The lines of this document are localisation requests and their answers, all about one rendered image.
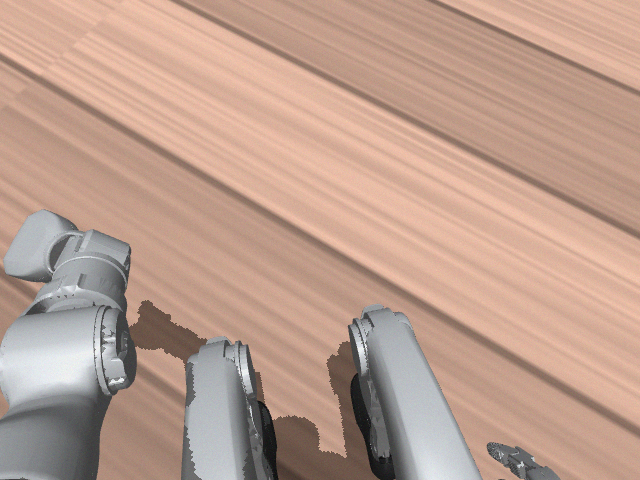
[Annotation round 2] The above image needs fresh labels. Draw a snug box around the left robot foot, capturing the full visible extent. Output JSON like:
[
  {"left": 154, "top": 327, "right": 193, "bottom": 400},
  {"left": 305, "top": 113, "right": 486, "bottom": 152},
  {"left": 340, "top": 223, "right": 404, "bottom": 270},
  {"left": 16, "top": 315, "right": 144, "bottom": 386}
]
[{"left": 257, "top": 400, "right": 279, "bottom": 480}]

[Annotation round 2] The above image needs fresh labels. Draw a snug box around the right robot hand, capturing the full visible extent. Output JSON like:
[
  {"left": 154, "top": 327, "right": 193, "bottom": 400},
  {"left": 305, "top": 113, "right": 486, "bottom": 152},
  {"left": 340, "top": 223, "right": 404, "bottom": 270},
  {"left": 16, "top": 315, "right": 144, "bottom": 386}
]
[{"left": 487, "top": 442, "right": 561, "bottom": 480}]

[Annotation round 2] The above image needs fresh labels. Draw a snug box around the right robot foot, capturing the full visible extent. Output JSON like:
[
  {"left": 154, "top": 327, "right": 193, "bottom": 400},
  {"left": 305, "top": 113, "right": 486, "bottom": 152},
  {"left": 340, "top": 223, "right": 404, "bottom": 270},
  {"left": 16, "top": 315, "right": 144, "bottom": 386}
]
[{"left": 350, "top": 373, "right": 396, "bottom": 480}]

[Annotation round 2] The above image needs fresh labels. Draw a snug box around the left robot arm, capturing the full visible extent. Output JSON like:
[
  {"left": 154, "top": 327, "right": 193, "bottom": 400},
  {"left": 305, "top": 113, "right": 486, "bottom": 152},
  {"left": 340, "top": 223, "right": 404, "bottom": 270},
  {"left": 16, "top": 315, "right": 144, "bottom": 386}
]
[{"left": 0, "top": 229, "right": 137, "bottom": 480}]

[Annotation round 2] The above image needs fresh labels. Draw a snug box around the left robot hand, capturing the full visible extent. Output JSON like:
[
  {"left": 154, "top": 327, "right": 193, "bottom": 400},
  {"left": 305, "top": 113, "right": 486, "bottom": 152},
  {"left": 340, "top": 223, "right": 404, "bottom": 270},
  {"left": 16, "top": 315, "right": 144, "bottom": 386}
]
[{"left": 3, "top": 209, "right": 78, "bottom": 283}]

